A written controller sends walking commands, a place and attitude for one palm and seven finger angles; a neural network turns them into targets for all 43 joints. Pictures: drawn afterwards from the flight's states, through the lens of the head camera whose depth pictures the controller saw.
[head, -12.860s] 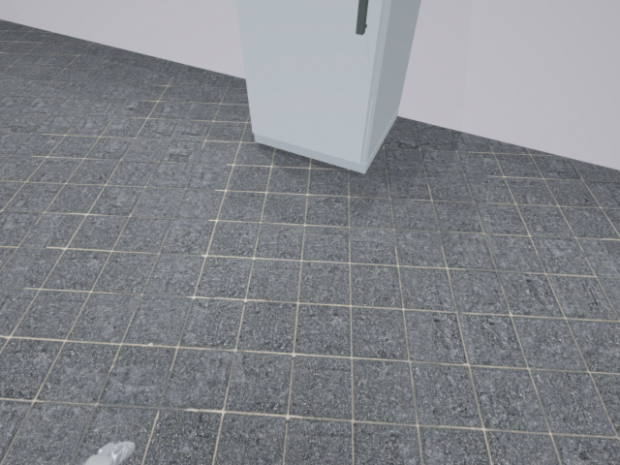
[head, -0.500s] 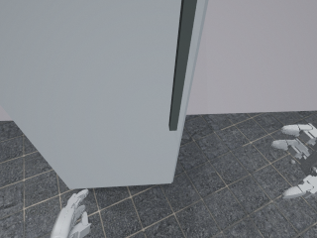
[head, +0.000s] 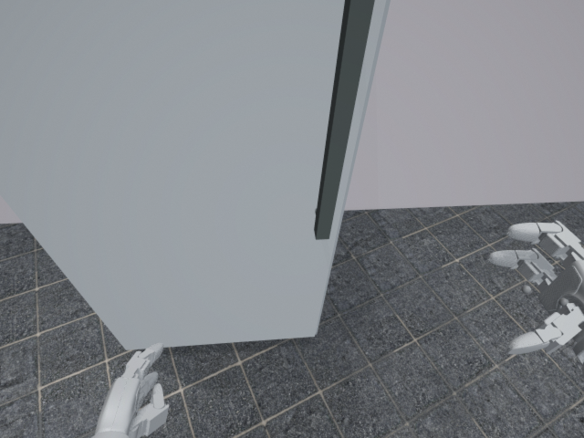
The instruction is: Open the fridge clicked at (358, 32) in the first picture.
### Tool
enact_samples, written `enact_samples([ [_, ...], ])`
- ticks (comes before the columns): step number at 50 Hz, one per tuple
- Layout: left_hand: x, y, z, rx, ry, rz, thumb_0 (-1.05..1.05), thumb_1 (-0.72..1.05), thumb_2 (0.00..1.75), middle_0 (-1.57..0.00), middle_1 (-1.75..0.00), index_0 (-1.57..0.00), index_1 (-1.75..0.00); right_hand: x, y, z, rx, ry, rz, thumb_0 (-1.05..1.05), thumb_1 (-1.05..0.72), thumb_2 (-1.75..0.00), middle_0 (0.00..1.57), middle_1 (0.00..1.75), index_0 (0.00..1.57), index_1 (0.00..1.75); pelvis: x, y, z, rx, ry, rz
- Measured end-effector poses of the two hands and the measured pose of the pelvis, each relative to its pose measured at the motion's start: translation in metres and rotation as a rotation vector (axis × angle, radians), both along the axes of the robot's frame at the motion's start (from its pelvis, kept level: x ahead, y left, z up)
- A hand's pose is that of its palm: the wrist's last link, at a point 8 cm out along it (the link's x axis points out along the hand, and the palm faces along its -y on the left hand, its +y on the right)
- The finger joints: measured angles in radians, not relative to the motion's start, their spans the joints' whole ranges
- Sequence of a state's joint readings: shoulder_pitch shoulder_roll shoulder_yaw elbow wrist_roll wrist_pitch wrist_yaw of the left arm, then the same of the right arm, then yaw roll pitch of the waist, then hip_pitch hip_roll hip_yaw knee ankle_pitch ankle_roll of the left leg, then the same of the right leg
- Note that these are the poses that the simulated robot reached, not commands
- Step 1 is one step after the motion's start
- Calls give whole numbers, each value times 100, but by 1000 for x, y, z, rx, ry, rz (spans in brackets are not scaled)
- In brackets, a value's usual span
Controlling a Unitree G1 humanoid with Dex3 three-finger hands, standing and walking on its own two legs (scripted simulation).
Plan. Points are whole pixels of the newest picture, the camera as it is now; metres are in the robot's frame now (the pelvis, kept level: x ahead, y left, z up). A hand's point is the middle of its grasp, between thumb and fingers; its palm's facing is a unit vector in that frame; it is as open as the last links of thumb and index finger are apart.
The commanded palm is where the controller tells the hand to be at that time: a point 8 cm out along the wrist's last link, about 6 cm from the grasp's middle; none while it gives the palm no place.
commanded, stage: move the hooked fingers beside the handle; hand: right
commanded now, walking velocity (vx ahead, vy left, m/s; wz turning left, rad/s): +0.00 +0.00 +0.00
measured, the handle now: (334, 128) +0.51 -0.04 +0.18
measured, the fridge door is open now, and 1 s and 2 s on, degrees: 0 0 0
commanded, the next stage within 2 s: none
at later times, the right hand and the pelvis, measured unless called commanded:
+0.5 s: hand (464, 248) +0.35 -0.21 +0.11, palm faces -0.08 +1.00 -0.01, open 14.0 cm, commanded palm +0.32 -0.26 +0.11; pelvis +0.01 +0.00 +0.00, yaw +1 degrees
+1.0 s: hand (418, 217) +0.40 -0.16 +0.11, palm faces -0.10 +0.99 +0.00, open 14.0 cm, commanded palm +0.38 -0.21 +0.11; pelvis +0.01 +0.00 +0.00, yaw +1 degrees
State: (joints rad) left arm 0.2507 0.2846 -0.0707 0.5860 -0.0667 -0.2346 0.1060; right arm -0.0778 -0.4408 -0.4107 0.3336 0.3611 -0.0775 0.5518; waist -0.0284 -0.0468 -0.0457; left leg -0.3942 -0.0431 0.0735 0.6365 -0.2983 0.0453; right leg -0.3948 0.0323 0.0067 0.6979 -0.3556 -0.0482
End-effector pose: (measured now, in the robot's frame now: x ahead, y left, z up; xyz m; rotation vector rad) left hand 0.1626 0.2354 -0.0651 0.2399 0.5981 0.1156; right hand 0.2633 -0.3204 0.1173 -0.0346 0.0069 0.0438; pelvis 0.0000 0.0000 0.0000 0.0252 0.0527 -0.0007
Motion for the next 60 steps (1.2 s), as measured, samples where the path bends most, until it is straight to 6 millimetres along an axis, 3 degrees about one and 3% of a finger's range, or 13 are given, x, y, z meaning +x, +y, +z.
enact_samples([
  [13, -15, 3, -6, -11, 50, 51, 2, 90, 90, -20, -30, -21, -30, 46, 35, -2, 13, 1, 49, -1, 50, -30, 30, 120, 30, 120, 3, -1, 1, -9, 17, 15],
  [27, -23, 5, -13, -13, 121, 73, 2, 90, 90, -20, -30, -21, -30, 70, 55, -8, 25, 12, 40, -1, 50, -30, 30, 120, 30, 120, 10, -3, 2, -12, 31, 20],
  [42, -27, 4, -17, -32, 162, 82, 1, 91, 90, -20, -30, -21, -30, 101, 90, -6, 38, -1, 68, -1, 50, -30, 30, 120, 30, 120, 11, -3, 2, -18, 40, 25],
  [60, -73, 17, -35, -29, 323, 137, 1, 91, 90, -20, -30, -21, -30, 146, 121, -10, 44, 14, 72, -1, 51, -30, 30, 120, 30, 120, 6, 1, -1, -20, 72, 29],
])
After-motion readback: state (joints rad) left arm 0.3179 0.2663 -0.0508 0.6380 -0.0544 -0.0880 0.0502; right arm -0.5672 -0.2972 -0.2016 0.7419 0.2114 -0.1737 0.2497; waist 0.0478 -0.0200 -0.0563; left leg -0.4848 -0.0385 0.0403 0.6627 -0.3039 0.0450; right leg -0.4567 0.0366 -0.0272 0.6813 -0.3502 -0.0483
